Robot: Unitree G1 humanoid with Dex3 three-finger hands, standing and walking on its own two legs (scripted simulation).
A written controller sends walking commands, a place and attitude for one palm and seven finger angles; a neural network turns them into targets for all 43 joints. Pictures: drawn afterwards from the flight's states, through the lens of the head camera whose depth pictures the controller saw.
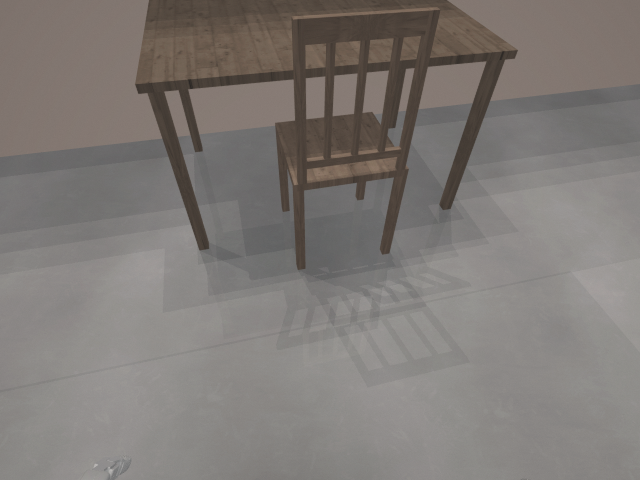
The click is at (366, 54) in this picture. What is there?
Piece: chair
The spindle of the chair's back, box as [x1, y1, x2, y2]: [351, 40, 369, 154]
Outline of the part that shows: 369,40 360,41 351,154 357,154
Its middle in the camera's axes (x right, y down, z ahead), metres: +0.11 -0.38 +1.09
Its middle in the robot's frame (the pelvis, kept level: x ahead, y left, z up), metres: +1.07 -0.05 -0.07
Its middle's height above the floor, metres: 0.70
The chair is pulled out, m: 0.00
